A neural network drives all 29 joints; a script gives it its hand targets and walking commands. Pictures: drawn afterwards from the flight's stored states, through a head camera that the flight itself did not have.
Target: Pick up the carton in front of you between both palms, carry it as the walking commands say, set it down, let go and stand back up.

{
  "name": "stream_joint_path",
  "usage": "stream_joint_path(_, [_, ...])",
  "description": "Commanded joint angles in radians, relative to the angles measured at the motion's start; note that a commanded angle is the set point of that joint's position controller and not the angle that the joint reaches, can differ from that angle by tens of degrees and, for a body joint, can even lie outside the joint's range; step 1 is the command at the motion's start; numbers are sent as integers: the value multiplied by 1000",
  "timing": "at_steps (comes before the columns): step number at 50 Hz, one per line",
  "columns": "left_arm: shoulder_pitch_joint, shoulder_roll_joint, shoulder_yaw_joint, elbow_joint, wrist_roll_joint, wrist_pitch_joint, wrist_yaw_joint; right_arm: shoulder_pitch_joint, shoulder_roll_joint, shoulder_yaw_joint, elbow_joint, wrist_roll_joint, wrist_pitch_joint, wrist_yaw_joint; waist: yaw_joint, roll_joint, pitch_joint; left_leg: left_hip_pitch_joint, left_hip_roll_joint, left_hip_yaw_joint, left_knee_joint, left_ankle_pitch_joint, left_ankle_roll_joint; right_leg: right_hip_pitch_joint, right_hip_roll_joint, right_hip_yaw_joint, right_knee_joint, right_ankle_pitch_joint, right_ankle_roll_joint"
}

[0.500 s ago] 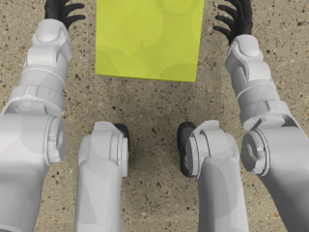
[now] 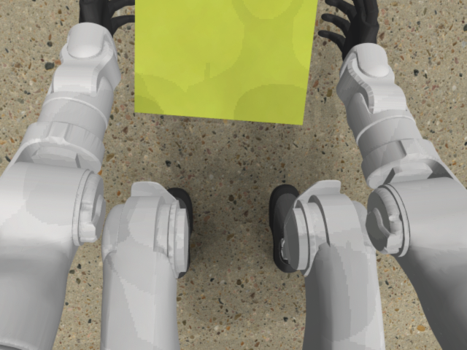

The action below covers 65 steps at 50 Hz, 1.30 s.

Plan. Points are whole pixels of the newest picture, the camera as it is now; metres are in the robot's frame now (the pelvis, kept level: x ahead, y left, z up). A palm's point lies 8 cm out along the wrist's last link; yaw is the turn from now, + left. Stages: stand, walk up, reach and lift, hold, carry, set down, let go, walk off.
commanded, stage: reach and lift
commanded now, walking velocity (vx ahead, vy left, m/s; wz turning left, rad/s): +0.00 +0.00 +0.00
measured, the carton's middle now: (223, 54) +0.50 +0.03 -0.25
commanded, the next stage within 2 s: none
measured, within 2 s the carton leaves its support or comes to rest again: leaves its support in 0.42 s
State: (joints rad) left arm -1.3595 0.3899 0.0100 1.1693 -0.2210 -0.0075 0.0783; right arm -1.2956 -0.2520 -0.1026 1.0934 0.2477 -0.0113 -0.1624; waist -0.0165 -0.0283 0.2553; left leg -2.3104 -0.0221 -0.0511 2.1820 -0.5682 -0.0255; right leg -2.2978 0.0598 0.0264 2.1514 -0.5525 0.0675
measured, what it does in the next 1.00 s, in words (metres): rises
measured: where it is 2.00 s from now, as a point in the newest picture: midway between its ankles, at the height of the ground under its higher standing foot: (232, 244)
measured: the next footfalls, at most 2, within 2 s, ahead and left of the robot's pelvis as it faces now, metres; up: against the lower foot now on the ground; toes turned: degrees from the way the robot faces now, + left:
none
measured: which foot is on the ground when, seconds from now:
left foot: down 0.00-1.00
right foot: down 0.00-1.00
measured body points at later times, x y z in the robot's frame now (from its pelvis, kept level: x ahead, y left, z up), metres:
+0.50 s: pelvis +0.00 +0.00 -0.01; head +0.35 +0.03 +0.28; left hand +0.54 +0.17 -0.17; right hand +0.53 -0.13 -0.16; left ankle +0.11 +0.13 -0.34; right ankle +0.12 -0.13 -0.34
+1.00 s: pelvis +0.00 +0.00 +0.11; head +0.25 +0.02 +0.48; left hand +0.49 +0.18 +0.03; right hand +0.50 -0.13 +0.04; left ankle +0.11 +0.13 -0.34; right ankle +0.12 -0.13 -0.34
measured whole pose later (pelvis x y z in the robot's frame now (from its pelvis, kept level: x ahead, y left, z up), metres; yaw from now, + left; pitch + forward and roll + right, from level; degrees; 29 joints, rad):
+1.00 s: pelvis +0.00 +0.00 +0.11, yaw +3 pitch +42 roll -1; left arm -1.06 0.07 0.39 0.83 0.19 0.30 0.04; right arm -1.00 0.04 -0.51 0.72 -0.18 0.30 -0.09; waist -0.01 -0.02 -0.15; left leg -2.03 -0.11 -0.09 1.81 -0.50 -0.06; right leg -2.02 0.13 0.09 1.80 -0.51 0.09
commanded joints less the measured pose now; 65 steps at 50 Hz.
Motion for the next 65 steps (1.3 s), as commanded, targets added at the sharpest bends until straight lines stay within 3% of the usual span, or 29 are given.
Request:
stream_joint_path(1, [-257,70,-8,-94,-6,-24,1,-194,-27,11,-95,9,-20,-3,19,72,-1084,587,4,48,-186,297,0,526,4,-81,-144,291,1])
stream_joint_path(6, [-322,-17,-50,-80,-15,-28,10,-257,67,57,-76,31,-24,-10,34,65,-1086,598,-5,51,-202,258,6,553,21,-75,-154,258,-3])
stream_joint_path(8, [-347,-71,-66,-66,-9,-30,6,-269,103,44,-58,7,-27,-14,18,72,-1075,599,-12,50,-206,246,4,551,29,-80,-159,246,-6])
stream_joint_path(10, [-444,-300,-138,-86,-13,-29,-30,-368,310,90,-77,-12,-28,20,11,84,-1078,610,-28,45,-205,263,10,539,48,-85,-154,253,-13])
stream_joint_path(14, [-584,-759,-175,-110,26,11,-145,-579,727,125,-100,-78,13,145,11,74,-1054,538,-67,59,-182,255,17,501,80,-93,-125,248,-23])
stream_joint_path(18, [-591,-917,-156,-170,55,39,-190,-597,893,121,-163,-116,49,198,16,45,-1075,540,-88,82,-169,293,18,522,100,-113,-109,279,-21])
stream_joint_path(24, [-587,-1095,-241,-392,3,73,-186,-599,1096,240,-346,-35,90,214,49,63,-1469,797,-110,119,-152,500,12,666,118,-136,-92,445,-13])
stream_joint_path(27, [-539,-1169,-274,-518,12,116,-175,-601,1134,309,-484,-25,127,208,49,79,-1642,919,-122,130,-173,525,3,718,126,-147,-121,446,-7])
stream_joint_path(30, [-483,-1227,-281,-610,44,171,-178,-572,1148,335,-584,-53,172,209,37,82,-1695,940,-137,137,-222,464,-5,745,132,-153,-169,388,-12])
stream_joint_path(32, [-443,-1262,-266,-590,77,208,-192,-530,1170,314,-564,-95,206,217,21,86,-1589,874,-142,139,-273,350,-6,705,132,-150,-218,291,-19])
stream_joint_path(35, [-384,-1302,-194,-467,149,255,-219,-455,1205,223,-446,-184,252,236,1,92,-1338,736,-141,135,-361,161,-4,611,131,-146,-300,131,-30])
stream_joint_path(38, [-351,-1319,-100,-372,223,279,-241,-423,1227,129,-363,-261,279,255,-3,83,-1231,680,-146,134,-428,88,4,593,132,-138,-370,65,-36])
stream_joint_path(43, [-329,-1332,-10,-323,290,284,-255,-418,1255,71,-325,-317,292,281,11,56,-1253,730,-151,134,-508,103,12,644,135,-125,-460,70,-34])
stream_joint_path(47, [-300,-1355,-5,-335,305,290,-262,-383,1287,80,-326,-327,301,294,20,40,-1310,803,-153,134,-566,127,13,713,136,-120,-525,87,-28])
stream_joint_path(56, [-208,-1450,-149,-466,243,314,-270,-258,1362,215,-412,-271,322,313,21,56,-1440,1027,-153,121,-679,249,-3,896,139,-108,-639,190,-23])
stream_joint_path(65, [-44,-1495,-228,-509,216,318,-262,-90,1396,303,-442,-240,326,317,21,55,-1345,1187,-153,90,-818,287,-12,1061,134,-78,-780,228,-21])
